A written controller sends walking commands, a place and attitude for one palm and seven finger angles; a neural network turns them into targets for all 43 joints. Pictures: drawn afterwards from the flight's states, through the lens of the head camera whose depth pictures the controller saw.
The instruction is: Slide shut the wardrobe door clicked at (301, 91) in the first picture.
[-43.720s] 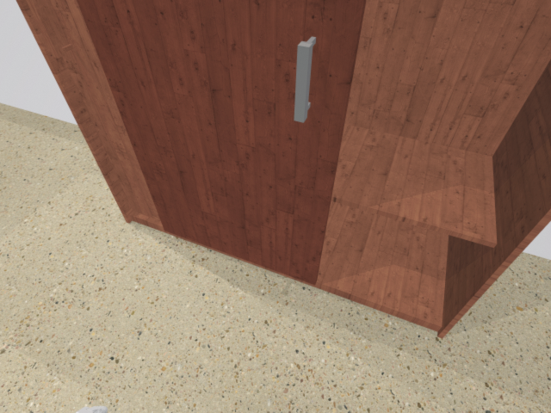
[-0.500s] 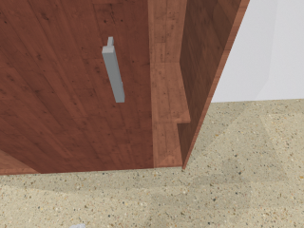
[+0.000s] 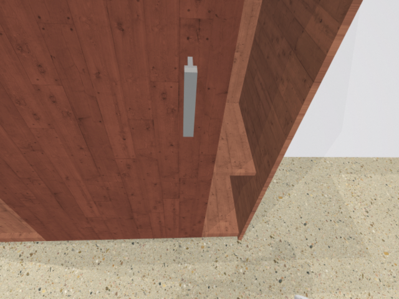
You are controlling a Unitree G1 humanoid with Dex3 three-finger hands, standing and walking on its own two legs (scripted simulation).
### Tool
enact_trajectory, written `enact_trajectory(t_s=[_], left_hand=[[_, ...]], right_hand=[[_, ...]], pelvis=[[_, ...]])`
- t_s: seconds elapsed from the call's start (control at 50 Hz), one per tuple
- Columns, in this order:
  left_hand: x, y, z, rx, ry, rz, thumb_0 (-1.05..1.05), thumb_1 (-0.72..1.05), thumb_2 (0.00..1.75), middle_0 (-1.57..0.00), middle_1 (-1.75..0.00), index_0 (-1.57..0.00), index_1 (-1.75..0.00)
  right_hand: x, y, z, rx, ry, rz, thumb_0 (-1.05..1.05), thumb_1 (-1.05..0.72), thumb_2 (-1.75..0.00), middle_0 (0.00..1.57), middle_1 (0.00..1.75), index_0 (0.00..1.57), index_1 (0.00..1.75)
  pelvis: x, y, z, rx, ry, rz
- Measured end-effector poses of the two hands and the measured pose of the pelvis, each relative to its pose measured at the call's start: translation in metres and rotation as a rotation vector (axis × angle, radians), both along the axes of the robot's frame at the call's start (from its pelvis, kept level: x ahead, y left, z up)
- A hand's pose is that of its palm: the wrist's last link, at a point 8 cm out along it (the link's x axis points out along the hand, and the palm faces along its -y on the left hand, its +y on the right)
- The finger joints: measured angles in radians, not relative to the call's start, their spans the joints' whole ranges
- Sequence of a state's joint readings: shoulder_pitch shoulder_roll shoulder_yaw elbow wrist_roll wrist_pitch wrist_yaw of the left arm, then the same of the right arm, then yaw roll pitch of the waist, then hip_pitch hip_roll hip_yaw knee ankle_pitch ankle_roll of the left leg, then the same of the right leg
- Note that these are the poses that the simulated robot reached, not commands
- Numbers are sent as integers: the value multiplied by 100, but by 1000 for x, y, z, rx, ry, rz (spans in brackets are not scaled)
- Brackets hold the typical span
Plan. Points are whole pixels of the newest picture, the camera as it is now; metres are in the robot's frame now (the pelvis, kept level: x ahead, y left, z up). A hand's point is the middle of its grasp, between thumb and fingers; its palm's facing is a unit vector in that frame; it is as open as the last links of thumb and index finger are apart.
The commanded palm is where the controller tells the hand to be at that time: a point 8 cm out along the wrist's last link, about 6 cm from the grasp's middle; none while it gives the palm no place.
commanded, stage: come to a stop and stand still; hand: left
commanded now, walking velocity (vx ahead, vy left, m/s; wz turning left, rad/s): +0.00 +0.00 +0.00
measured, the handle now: (189, 98) +0.48 +0.07 +0.16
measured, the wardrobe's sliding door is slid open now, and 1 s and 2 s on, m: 0.19 0.19 0.19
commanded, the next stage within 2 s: look again from close up in 1.10 s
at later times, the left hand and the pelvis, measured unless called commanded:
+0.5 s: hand out of the picture -0.06 +0.22 -0.16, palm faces +0.00 -0.97 -0.24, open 7.4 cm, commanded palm none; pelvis -0.04 +0.03 +0.02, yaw -1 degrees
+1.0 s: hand out of the picture -0.04 +0.18 -0.15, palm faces -0.01 -0.97 -0.23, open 7.4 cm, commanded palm none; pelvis -0.04 +0.00 +0.02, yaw -1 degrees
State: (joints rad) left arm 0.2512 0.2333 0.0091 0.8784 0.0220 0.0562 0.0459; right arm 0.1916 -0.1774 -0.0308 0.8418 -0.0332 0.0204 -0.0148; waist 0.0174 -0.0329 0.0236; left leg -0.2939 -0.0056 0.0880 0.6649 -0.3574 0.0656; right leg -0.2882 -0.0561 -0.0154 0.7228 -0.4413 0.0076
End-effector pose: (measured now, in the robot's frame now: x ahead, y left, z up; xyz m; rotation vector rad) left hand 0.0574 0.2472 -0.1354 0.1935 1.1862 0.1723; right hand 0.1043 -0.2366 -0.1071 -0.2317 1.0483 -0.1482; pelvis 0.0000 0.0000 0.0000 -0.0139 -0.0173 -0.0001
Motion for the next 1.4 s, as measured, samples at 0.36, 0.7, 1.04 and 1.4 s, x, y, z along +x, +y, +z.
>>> enact_trajectory(t_s=[0.36,0.7,1.04,1.4], left_hand=[[-96,26,9,-3,172,18,0,91,90,-20,-30,-20,-30],[-125,2,11,-15,232,24,0,91,90,-20,-30,-20,-30],[-94,-20,14,-13,161,-1,0,91,90,-21,-30,-20,-30],[-53,-3,25,47,113,-27,0,91,90,-21,-30,-20,-30]], right_hand=[[-117,26,-14,37,230,-80,1,-91,-89,20,30,20,30],[-152,13,-18,57,305,-117,1,-91,-89,20,30,20,30],[-139,-10,-18,59,282,-102,1,-91,-89,20,30,20,30],[-117,-42,-10,5,279,-79,1,-91,-89,20,30,20,30]], pelvis=[[-34,30,13,5,-9,-12],[-43,16,18,13,-23,-12],[-42,-7,19,11,-16,-11],[-32,-17,22,12,-13,-7]])
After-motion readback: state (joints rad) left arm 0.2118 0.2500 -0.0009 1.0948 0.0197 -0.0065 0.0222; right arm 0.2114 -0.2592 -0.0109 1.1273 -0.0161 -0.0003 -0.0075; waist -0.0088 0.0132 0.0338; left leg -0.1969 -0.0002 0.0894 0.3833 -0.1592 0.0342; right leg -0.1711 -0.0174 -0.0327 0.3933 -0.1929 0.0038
